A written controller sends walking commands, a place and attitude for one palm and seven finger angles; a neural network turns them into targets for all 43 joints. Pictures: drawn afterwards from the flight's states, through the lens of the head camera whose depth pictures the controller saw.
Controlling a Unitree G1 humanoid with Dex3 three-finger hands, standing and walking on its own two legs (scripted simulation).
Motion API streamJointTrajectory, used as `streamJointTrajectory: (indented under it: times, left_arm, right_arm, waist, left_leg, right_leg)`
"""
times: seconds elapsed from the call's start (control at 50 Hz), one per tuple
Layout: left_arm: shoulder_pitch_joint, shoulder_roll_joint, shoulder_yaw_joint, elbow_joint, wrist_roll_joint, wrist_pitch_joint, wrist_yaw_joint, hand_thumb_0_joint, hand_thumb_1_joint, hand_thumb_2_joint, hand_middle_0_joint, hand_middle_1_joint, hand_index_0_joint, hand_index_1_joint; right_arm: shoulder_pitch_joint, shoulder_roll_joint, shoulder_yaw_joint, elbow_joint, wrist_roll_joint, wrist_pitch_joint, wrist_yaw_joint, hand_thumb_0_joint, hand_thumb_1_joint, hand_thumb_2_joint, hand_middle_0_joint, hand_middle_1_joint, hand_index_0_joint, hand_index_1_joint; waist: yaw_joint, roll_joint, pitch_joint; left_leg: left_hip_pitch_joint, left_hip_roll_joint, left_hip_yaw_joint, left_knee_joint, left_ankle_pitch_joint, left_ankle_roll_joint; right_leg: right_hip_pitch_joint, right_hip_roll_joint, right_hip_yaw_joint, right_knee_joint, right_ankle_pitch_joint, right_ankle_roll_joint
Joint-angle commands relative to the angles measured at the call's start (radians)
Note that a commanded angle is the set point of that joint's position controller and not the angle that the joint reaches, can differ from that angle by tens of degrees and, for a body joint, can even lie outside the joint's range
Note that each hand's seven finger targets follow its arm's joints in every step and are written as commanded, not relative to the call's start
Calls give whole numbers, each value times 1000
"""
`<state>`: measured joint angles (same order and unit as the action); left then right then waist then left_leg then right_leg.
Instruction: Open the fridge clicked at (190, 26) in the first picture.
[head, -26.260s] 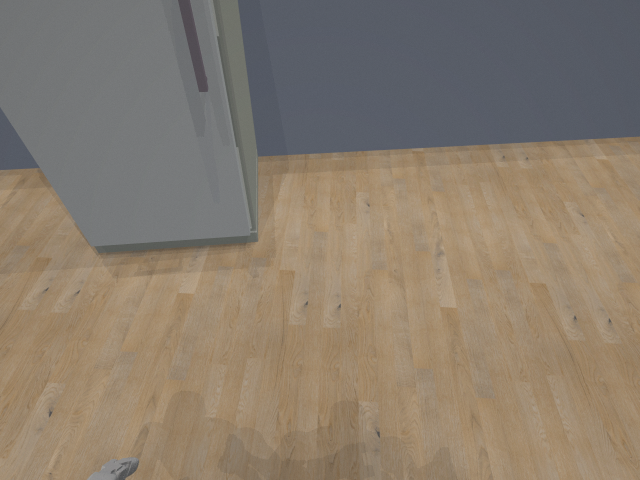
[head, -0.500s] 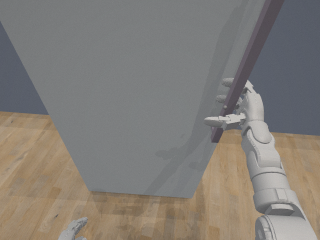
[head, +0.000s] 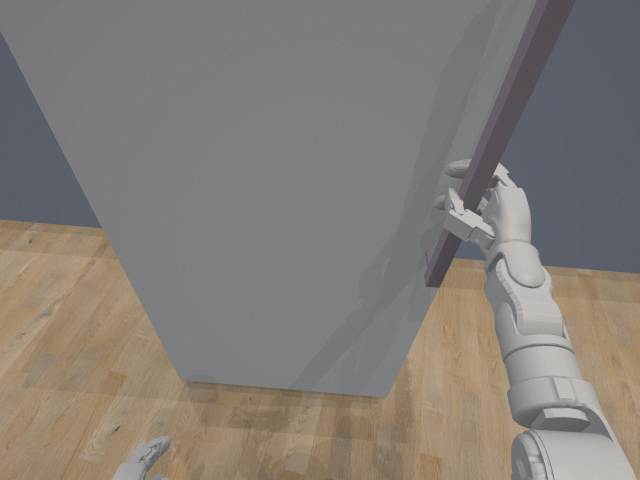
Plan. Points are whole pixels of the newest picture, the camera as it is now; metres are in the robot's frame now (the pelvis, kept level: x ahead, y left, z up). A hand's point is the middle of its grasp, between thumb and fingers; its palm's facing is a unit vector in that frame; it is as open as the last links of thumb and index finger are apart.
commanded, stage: grip the handle and tug to test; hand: right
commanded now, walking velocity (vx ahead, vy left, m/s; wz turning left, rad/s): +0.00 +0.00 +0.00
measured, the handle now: (483, 143) +0.46 -0.14 +0.22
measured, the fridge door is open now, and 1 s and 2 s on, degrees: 0 0 1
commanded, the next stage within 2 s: pull the door a little, standing still in 0.70 s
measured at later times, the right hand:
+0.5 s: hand (453, 214) +0.41 -0.12 +0.15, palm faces +0.00 +1.00 +0.00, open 5.6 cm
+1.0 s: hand (453, 216) +0.41 -0.12 +0.15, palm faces -0.01 +1.00 +0.00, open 5.7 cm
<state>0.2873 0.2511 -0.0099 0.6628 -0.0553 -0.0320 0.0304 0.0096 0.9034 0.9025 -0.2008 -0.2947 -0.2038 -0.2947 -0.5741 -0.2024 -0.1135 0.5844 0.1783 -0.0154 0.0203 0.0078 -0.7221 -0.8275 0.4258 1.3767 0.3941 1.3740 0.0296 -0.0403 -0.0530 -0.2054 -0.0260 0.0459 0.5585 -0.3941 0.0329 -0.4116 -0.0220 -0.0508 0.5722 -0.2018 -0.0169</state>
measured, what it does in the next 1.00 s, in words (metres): shifts its weight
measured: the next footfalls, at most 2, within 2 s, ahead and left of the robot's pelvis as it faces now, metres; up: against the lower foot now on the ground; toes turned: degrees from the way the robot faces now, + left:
left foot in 1.54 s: +0.16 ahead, +0.09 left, +0.00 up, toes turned +6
right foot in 2.00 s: +0.18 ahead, -0.08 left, +0.00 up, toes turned +0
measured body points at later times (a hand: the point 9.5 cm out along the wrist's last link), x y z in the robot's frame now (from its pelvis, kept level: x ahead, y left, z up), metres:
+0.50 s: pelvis +0.01 +0.01 +0.00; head +0.01 +0.02 +0.45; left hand +0.13 +0.26 -0.11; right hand +0.40 -0.17 +0.15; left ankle -0.06 +0.09 -0.73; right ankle +0.06 -0.11 -0.73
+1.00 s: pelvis +0.05 +0.01 +0.01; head +0.05 +0.02 +0.46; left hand +0.21 +0.25 -0.09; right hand +0.40 -0.17 +0.16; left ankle -0.06 +0.09 -0.72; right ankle +0.06 -0.11 -0.73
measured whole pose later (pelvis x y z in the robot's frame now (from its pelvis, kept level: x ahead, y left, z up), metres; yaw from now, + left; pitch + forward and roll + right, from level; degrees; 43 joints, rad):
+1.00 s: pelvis +0.05 +0.01 +0.01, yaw +2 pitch +3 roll -1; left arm 0.22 0.25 -0.01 0.58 -0.05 0.03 0.03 0.01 0.90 0.90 -0.20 -0.29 -0.20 -0.29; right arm -0.25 -0.19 -0.13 0.11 0.20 0.17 0.04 0.01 -0.74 -0.79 0.35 1.40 0.35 1.40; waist 0.01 -0.02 -0.08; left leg -0.11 -0.02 0.02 0.50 -0.39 0.03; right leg -0.30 -0.02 -0.08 0.51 -0.26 0.00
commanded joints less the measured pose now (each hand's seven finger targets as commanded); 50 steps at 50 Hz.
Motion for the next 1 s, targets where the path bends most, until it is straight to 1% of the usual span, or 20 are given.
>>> streamJointTrajectory:
  times: [0.0, 0.02, 0.08, 0.1, 0.12, 0.14, 0.16, 0.18, 0.28, 0.38, 0.42, 0.46, 0.6, 0.62, 0.64, 0.78, 0.8, 0.84, 0.9, 0.98]
  left_arm:
    - [-56, 128, 39, -127, -3, -41, 8, 0, 900, 900, -200, -300, -200, -300]
    - [-49, 132, 40, -126, 0, -39, 9, 0, 900, 900, -200, -300, -200, -300]
    - [-59, 131, 39, -127, 0, -35, 13, 0, 900, 900, -200, -300, -200, -300]
    - [-60, 127, 35, -127, -1, -32, 14, 0, 900, 900, -200, -300, -200, -300]
    - [-53, 132, 38, -127, 1, -29, 17, 0, 900, 900, -200, -300, -200, -300]
    - [-65, 126, 37, -133, -2, -33, 14, 0, 900, 900, -200, -300, -200, -300]
    - [-61, 130, 39, -130, -1, -30, 16, 0, 900, 900, -200, -300, -200, -300]
    - [-68, 127, 36, -133, -2, -28, 16, 0, 900, 900, -200, -300, -200, -300]
    - [-71, 128, 35, -137, -2, -21, 18, 0, 900, 900, -200, -300, -200, -300]
    - [-83, 122, 37, -160, -3, -21, 10, 0, 900, 900, -200, -300, -200, -300]
    - [-81, 127, 38, -169, -1, -19, 8, 0, 900, 900, -200, -300, -200, -300]
    - [-90, 127, 41, -177, -2, -21, 7, 0, 900, 900, -200, -300, -200, -300]
    - [-123, 118, 36, -214, -5, -11, 0, 0, 900, 900, -200, -300, -200, -300]
    - [-118, 122, 38, -220, -2, -10, -1, 0, 900, 900, -200, -300, -200, -300]
    - [-132, 117, 36, -228, -5, -8, -3, 0, 900, 900, -200, -300, -200, -300]
    - [-149, 113, 35, -247, -1, 8, 3, 0, 900, 900, -200, -300, -200, -300]
    - [-154, 108, 32, -244, -2, 8, 4, 0, 900, 900, -200, -300, -200, -300]
    - [-140, 115, 38, -219, -1, 11, 12, 0, 900, 900, -200, -300, -200, -300]
    - [-147, 108, 35, -229, 6, 15, 11, 0, 900, 900, -200, -300, -200, -300]
    - [-165, 99, 29, -247, 11, 20, 6, 0, 900, 900, -200, -300, -200, -300]
  right_arm:
    - [-470, -101, -3, -228, -2, -65, 21, 0, -900, -900, 450, 1400, 450, 1400]
    - [-473, -107, 0, -233, -3, -68, 20, 0, -900, -900, 450, 1400, 450, 1400]
    - [-449, -144, -42, -232, -2, -59, 26, 0, -900, -900, 450, 1400, 450, 1400]
    - [-474, -133, -27, -233, -1, -56, 29, 0, -900, -900, 450, 1400, 450, 1400]
    - [-464, -155, -43, -230, -1, -58, 28, 0, -900, -900, 450, 1400, 450, 1400]
    - [-465, -127, -25, -248, 2, -59, 33, 0, -900, -900, 450, 1400, 450, 1400]
    - [-438, -159, -59, -238, 4, -57, 34, 0, -900, -900, 450, 1400, 450, 1400]
    - [-420, -146, -50, -233, 7, -51, 39, 0, -900, -900, 450, 1400, 450, 1400]
    - [-428, -174, -71, -248, 10, -47, 45, 0, -900, -900, 450, 1400, 450, 1400]
    - [-317, -131, -49, -310, 15, -43, 51, 0, -900, -900, 450, 1400, 450, 1400]
    - [-271, -135, -48, -326, 16, -40, 51, 0, -900, -900, 450, 1400, 450, 1400]
    - [-232, -164, -85, -374, 21, -36, 52, 0, -900, -900, 450, 1400, 450, 1400]
    - [-81, -150, -80, -504, 27, 4, 72, 0, -900, -900, 450, 1400, 450, 1400]
    - [-20, -173, -109, -519, 33, 9, 71, 0, -900, -900, 450, 1400, 450, 1400]
    - [14, -167, -106, -550, 32, 16, 74, 0, -900, -900, 450, 1400, 450, 1400]
    - [128, -176, -128, -680, 37, 83, 67, 0, -900, -900, 450, 1400, 450, 1400]
    - [46, -109, -46, -709, 32, 89, 69, 0, -900, -900, 450, 1400, 450, 1400]
    - [-32, -146, -73, -674, 28, 106, 49, 0, -900, -900, 450, 1400, 450, 1400]
    - [45, -119, -62, -709, 20, 120, 40, 0, -900, -900, 450, 1400, 450, 1400]
    - [163, -112, -53, -799, 25, 127, 48, 0, -900, -900, 450, 1400, 450, 1400]
  waist:
    - [18, 55, -240]
    - [22, 81, -243]
    - [5, 57, -269]
    - [15, 57, -255]
    - [14, 90, -261]
    - [12, 78, -264]
    - [2, 84, -283]
    - [-1, 57, -269]
    - [-1, 56, -261]
    - [-20, 41, -293]
    - [-25, 91, -287]
    - [-39, 93, -307]
    - [-57, 57, -288]
    - [-71, 93, -302]
    - [-75, 69, -301]
    - [-77, 82, -299]
    - [-51, 62, -290]
    - [-32, 57, -254]
    - [-50, 24, -281]
    - [-69, 37, -325]
  left_leg:
    - [-182, -21, -21, -107, 355, -23]
    - [-161, -19, -21, -109, 364, -25]
    - [-146, -15, -30, -104, 406, -25]
    - [-149, -15, -28, -104, 410, -26]
    - [-128, -14, -28, -105, 414, -27]
    - [-135, -13, -32, -105, 436, -30]
    - [-123, -14, -31, -101, 439, -28]
    - [-122, -11, -35, -103, 454, -28]
    - [-117, -10, -37, -106, 450, -30]
    - [-89, -11, -28, -94, 501, -26]
    - [-60, -11, -26, -93, 523, -30]
    - [-36, -7, -33, -86, 585, -34]
    - [9, 3, -36, -78, 696, -42]
    - [42, 7, -36, -74, 735, -48]
    - [49, 9, -37, -67, 761, -47]
    - [75, 10, -29, -63, 834, -50]
    - [51, 8, -29, -68, 817, -49]
    - [7, 1, -27, -80, 762, -46]
    - [19, 1, -19, -78, 743, -33]
    - [81, 17, -21, -62, 858, -42]
  right_leg:
    - [359, 10, 56, -19, 155, -33]
    - [349, 13, 57, -17, 160, -37]
    - [352, 17, 47, -14, 181, -36]
    - [349, 17, 47, -15, 180, -37]
    - [340, 17, 49, -12, 185, -40]
    - [346, 19, 43, -13, 193, -41]
    - [349, 18, 46, -13, 196, -39]
    - [342, 22, 39, -13, 200, -39]
    - [334, 22, 39, -17, 191, -38]
    - [360, 21, 34, -14, 243, -37]
    - [344, 20, 33, -14, 256, -40]
    - [345, 21, 27, -16, 278, -41]
    - [348, 24, 8, -23, 330, -39]
    - [339, 22, 6, -17, 346, -39]
    - [337, 23, 4, -23, 362, -38]
    - [364, 16, -1, -29, 434, -36]
    - [383, 18, -1, -26, 440, -37]
    - [385, 9, 8, -20, 425, -35]
    - [418, 9, 14, -26, 470, -32]
    - [430, 8, 15, -23, 550, -32]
